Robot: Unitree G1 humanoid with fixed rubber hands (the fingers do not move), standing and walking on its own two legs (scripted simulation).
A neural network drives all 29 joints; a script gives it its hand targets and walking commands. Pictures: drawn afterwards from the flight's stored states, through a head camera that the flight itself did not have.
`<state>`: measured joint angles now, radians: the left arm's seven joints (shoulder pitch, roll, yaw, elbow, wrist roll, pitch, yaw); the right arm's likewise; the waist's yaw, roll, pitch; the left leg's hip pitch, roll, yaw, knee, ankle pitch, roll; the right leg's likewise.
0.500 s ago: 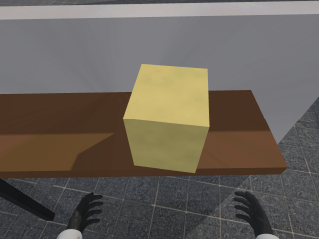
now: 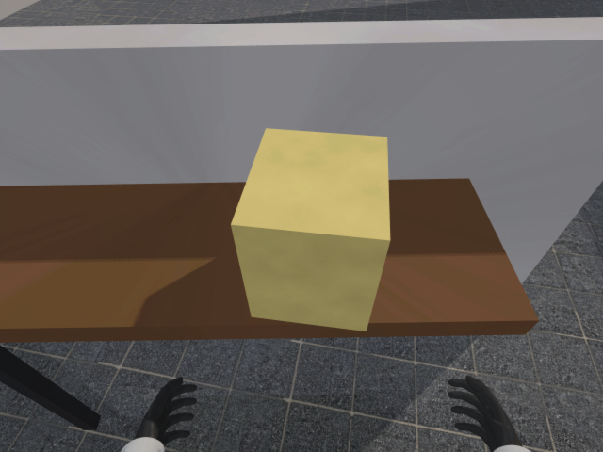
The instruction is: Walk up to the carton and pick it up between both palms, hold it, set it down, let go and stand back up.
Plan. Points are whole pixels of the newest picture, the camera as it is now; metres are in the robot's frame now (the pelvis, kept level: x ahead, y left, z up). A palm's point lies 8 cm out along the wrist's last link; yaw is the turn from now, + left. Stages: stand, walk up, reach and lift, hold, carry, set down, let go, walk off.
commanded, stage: let go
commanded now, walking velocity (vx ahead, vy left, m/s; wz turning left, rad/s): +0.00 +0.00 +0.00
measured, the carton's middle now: (316, 230) +0.41 +0.01 +0.06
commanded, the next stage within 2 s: stand in 0.36 s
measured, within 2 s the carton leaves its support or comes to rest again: neither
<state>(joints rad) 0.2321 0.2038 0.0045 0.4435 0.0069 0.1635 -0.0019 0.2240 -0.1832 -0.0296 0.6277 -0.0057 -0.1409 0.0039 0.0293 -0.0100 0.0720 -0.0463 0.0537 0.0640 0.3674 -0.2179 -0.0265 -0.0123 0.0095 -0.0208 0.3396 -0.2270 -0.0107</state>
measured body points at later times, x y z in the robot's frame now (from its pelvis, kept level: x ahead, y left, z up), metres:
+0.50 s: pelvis +0.00 -0.01 -0.01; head -0.01 +0.00 +0.44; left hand +0.15 +0.26 -0.09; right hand +0.15 -0.27 -0.10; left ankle -0.01 +0.13 -0.75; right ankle -0.02 -0.11 -0.75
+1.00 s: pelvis +0.01 +0.00 +0.00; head +0.00 +0.01 +0.45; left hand +0.10 +0.31 -0.12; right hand +0.13 -0.29 -0.12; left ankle -0.01 +0.13 -0.75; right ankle -0.02 -0.11 -0.75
